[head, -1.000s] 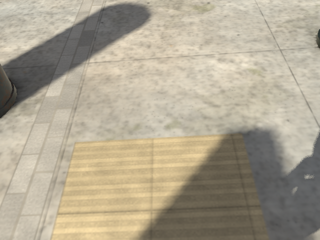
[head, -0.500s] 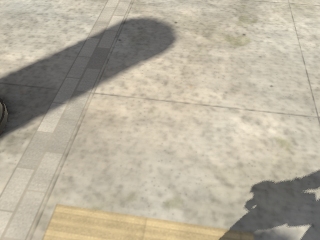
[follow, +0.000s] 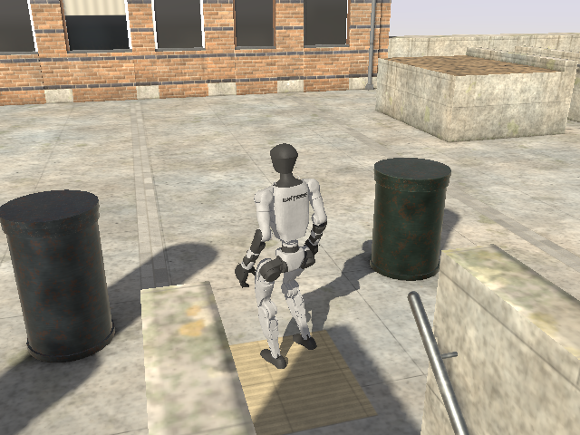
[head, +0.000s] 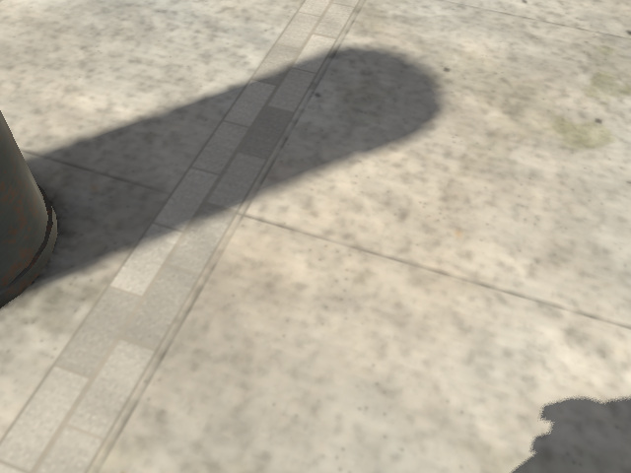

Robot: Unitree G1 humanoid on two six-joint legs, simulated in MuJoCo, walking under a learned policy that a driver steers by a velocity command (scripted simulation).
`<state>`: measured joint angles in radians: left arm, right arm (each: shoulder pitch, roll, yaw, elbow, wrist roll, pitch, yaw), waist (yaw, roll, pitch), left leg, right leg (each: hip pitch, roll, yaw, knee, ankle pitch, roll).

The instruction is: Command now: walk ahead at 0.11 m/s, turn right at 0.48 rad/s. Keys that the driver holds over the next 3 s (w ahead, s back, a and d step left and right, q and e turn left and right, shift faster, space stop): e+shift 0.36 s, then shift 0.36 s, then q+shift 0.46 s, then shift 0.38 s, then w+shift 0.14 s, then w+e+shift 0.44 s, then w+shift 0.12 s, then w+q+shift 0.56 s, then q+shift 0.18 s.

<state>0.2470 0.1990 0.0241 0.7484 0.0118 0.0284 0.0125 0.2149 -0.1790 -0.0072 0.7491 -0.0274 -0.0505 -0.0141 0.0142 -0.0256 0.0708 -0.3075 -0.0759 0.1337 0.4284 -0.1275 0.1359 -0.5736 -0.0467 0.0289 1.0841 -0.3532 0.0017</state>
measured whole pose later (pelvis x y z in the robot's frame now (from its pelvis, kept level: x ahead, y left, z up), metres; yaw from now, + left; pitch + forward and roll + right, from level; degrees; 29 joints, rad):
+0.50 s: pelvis +0.04 -0.07 +0.01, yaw -23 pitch +2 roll +1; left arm 0.26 0.30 0.07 0.65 0.01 0.05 0.00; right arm 0.19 -0.29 -0.06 0.71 -0.02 0.04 -0.01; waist 0.01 0.03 0.04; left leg -0.55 0.01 -0.01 1.05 -0.37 -0.05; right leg -0.25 0.09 0.08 0.44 -0.22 -0.08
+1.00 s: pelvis +0.05 -0.04 +0.01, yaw -17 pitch +1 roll -1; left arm 0.17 0.29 0.04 0.69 0.01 0.04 0.03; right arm 0.25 -0.28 -0.06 0.72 0.00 0.03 0.01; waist -0.02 -0.01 0.05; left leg -0.29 -0.07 -0.15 0.46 -0.18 0.04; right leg -0.32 0.08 0.07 0.80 -0.49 0.02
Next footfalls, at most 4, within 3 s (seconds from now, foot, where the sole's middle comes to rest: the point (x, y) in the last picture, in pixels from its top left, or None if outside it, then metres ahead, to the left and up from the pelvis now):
0.26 right None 0.05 -0.15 -0.77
0.74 left None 0.15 0.02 -0.77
1.14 right None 0.06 -0.17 -0.77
1.54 left None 0.04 0.05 -0.77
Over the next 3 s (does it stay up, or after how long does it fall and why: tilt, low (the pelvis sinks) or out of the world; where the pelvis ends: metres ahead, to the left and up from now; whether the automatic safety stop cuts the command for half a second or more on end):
stays up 0.99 -0.47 -0.02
